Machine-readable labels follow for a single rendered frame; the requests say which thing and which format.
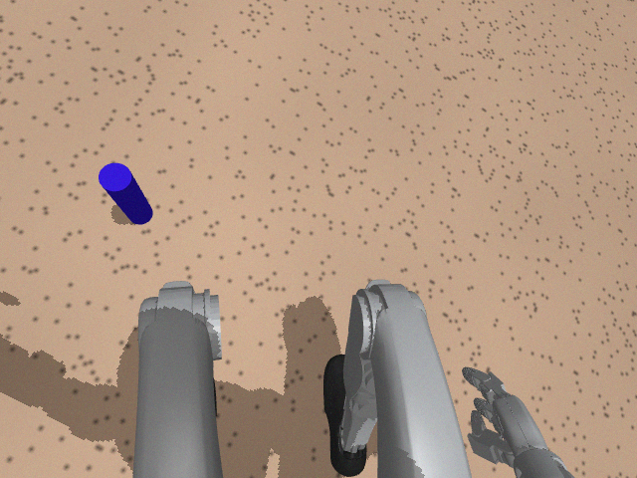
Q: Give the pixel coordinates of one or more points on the can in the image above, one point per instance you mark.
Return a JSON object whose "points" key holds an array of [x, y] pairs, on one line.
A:
{"points": [[121, 186]]}

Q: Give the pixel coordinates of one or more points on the right robot foot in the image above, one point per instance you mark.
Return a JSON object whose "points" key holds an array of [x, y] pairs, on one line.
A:
{"points": [[345, 463]]}

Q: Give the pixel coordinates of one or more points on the right robot hand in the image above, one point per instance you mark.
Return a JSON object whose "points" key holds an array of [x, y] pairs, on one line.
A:
{"points": [[510, 418]]}

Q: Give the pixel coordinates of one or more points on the right robot arm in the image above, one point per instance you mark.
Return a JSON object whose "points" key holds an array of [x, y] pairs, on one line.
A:
{"points": [[540, 463]]}

